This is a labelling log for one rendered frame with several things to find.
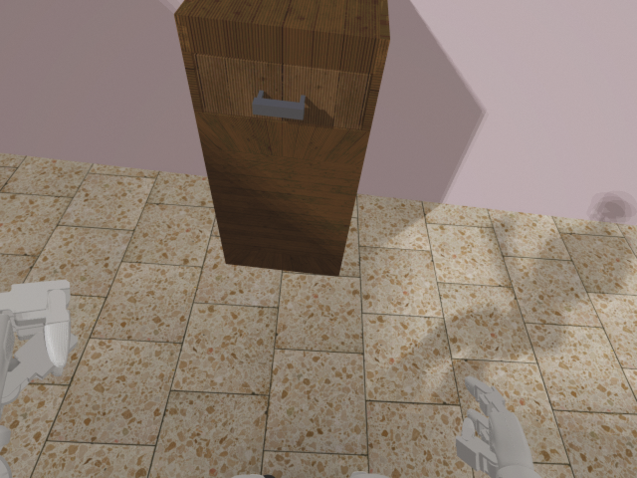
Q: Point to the right robot hand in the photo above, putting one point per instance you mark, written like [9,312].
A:
[503,440]

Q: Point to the cabinet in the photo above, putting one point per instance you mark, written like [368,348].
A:
[283,191]

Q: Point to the handle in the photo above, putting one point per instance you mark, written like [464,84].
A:
[278,109]

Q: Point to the drawer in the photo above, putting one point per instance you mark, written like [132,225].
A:
[333,97]

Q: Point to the left robot hand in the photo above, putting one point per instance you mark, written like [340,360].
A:
[37,312]

